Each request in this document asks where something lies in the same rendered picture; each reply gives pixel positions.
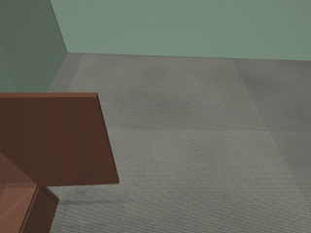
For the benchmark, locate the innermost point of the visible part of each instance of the cupboard door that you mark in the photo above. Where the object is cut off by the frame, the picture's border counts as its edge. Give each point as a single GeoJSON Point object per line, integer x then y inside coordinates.
{"type": "Point", "coordinates": [57, 138]}

